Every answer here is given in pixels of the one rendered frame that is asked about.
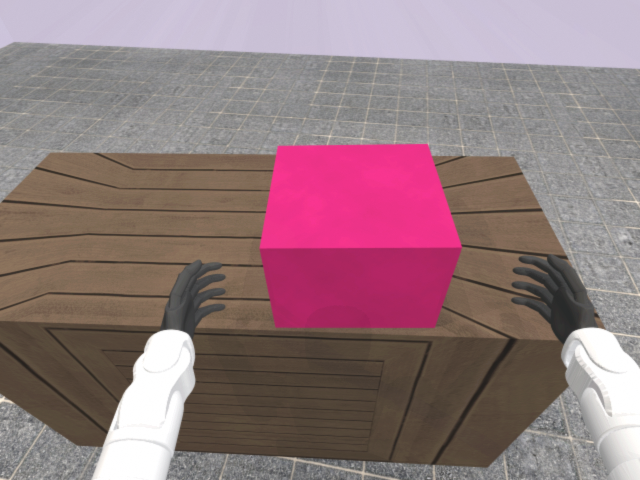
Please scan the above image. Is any left robot forearm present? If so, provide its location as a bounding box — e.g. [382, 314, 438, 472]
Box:
[91, 330, 195, 480]

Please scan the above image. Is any pedestal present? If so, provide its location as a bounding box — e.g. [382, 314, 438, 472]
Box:
[0, 152, 606, 468]

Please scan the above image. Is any left robot hand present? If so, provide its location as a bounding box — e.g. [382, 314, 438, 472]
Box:
[159, 259, 226, 339]

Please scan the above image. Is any right robot forearm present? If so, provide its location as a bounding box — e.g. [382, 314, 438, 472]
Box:
[561, 328, 640, 480]

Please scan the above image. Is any carton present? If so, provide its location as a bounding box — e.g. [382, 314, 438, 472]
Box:
[259, 144, 462, 328]

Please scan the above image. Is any right robot hand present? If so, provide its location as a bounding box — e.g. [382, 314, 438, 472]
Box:
[511, 254, 598, 344]

